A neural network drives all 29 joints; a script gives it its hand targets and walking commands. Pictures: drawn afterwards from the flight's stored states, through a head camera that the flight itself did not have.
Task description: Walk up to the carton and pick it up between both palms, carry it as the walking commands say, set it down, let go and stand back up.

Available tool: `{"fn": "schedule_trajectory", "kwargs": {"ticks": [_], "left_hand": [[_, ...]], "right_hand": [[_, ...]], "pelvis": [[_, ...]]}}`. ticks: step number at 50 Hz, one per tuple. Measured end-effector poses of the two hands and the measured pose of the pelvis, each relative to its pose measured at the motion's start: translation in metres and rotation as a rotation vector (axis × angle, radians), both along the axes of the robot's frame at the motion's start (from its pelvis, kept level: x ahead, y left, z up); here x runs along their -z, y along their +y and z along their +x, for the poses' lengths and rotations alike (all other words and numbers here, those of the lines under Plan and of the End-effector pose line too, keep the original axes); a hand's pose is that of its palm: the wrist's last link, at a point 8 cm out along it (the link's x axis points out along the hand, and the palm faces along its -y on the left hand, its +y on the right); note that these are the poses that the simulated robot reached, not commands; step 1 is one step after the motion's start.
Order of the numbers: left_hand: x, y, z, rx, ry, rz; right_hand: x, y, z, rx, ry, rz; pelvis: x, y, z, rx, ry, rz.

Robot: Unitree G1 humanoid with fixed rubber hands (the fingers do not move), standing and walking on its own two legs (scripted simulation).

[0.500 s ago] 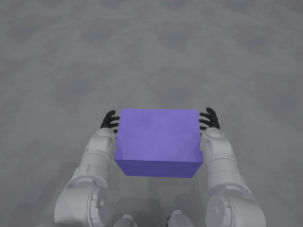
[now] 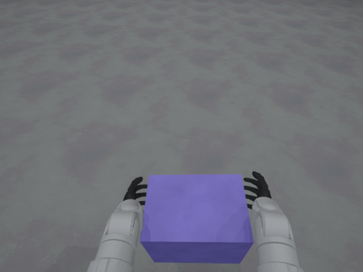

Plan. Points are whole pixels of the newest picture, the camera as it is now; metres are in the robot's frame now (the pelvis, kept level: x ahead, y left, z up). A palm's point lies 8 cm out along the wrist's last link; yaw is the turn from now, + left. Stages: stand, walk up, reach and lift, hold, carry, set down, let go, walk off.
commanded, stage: reach and lift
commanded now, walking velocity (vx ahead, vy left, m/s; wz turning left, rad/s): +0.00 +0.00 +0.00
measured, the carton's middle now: (195, 220) +0.28 -0.04 -0.07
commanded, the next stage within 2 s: hold in 1.42 s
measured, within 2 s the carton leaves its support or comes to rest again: neither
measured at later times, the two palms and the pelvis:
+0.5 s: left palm (129, 208) +0.27 +0.12 +0.03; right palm (270, 206) +0.26 -0.19 +0.05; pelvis -0.01 -0.01 +0.00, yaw -1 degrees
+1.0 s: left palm (121, 209) +0.27 +0.13 +0.03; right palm (260, 195) +0.28 -0.17 +0.06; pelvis -0.02 -0.03 +0.00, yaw +0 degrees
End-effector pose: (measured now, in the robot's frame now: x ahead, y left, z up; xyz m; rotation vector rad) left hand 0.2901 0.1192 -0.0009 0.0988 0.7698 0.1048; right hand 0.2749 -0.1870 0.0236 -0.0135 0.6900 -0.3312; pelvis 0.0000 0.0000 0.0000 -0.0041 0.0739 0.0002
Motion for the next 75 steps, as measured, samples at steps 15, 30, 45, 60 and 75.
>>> {"fn": "schedule_trajectory", "kwargs": {"ticks": [15,30,45,60,75], "left_hand": [[-0.035,-0.01,-0.006,0.052,-0.049,0.007],[-0.03,0.005,-0.029,-0.053,-0.007,0.026],[-0.037,0.014,-0.024,-0.075,-0.011,0.018],[-0.03,0.012,-0.031,-0.071,-0.003,0.019],[-0.032,0.01,-0.037,-0.057,-0.012,0.025]], "right_hand": [[-0.026,-0.016,-0.019,-0.026,-0.052,0.054],[-0.026,0.007,-0.01,-0.053,-0.005,-0.015],[-0.036,0.015,0.001,-0.082,-0.01,-0.034],[-0.028,0.013,-0.007,-0.077,-0.003,-0.034],[-0.028,0.011,-0.018,-0.056,-0.013,-0.022]], "pelvis": [[-0.003,-0.005,0.004,0.016,-0.157,0.003],[0.001,-0.017,-0.022,0.006,-0.177,0.009],[0.001,-0.026,-0.025,-0.006,-0.149,0.008],[-0.001,-0.021,-0.018,0.002,-0.144,0.009],[-0.001,-0.015,-0.022,0.008,-0.161,0.01]]}}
